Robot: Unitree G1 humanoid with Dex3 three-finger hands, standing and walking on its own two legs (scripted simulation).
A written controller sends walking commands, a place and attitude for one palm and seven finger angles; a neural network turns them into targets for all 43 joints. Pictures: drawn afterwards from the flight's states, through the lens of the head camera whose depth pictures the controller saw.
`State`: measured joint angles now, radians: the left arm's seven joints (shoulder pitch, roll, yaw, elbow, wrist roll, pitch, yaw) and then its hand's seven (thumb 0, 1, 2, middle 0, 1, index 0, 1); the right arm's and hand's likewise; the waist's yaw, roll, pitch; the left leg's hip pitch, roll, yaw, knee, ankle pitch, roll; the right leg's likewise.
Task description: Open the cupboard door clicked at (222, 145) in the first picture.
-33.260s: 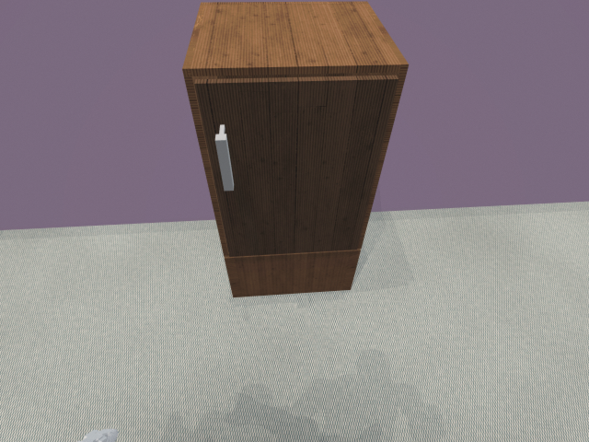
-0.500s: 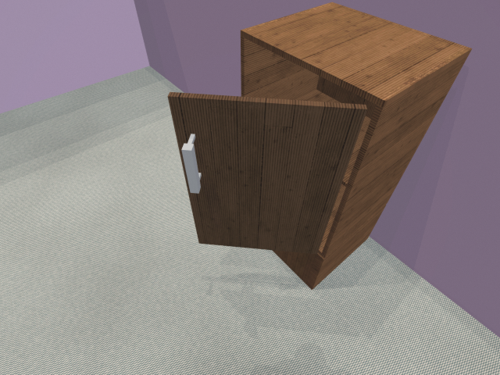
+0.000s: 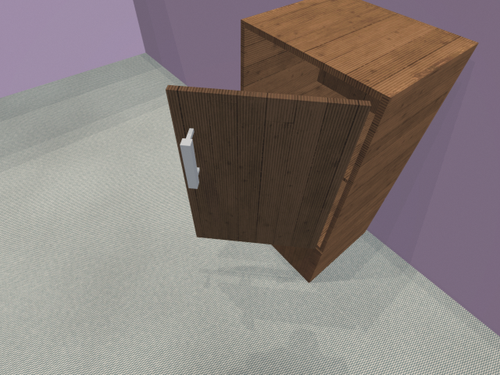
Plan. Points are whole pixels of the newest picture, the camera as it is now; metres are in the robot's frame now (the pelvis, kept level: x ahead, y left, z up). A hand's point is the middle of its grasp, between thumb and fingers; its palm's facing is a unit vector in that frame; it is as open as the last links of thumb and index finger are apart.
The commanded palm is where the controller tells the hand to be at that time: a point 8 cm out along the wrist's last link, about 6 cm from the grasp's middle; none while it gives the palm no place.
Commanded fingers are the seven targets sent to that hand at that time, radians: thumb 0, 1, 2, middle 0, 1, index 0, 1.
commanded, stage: look again from close up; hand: left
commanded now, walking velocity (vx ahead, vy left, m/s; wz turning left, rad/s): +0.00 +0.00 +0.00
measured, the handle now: (192, 159) +0.58 +0.18 -0.05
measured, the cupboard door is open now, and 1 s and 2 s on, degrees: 44 44 44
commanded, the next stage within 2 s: raise the hand with hooked fingers in 0.48 s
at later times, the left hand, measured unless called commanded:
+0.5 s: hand out of the picture +0.04 +0.19 -0.17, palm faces +0.00 -0.97 -0.25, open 7.4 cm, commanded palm none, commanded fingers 0.00 0.90 0.90 -0.20 -0.30 -0.20 -0.30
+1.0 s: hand out of the picture +0.13 +0.20 -0.07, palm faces -0.01 -1.00 -0.01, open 8.6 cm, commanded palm +0.12 +0.26 -0.06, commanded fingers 0.00 0.39 0.68 -0.24 -0.63 -0.24 -0.63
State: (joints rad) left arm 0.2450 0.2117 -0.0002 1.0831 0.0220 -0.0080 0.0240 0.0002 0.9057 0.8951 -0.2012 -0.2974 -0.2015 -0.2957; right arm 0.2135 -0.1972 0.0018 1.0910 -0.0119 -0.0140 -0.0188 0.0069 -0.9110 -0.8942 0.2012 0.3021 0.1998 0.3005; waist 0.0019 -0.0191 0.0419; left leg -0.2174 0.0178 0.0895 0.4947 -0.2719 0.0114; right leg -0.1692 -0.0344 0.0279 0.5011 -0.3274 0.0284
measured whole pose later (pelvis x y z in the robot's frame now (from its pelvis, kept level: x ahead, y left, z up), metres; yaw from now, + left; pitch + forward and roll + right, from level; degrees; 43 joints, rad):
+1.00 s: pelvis -0.06 -0.03 -0.10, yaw +3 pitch +14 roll -1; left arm 0.28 0.26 0.30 0.33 -0.37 -0.57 -0.60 0.00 0.61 0.77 -0.22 -0.49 -0.23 -0.49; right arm 0.14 -0.29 -0.06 0.54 0.04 -0.29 -0.05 0.01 -0.91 -0.89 0.20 0.30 0.20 0.30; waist 0.03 -0.02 -0.15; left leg -0.97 0.06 -0.02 1.22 -0.49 -0.03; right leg -0.88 -0.01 -0.06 1.23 -0.59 -0.02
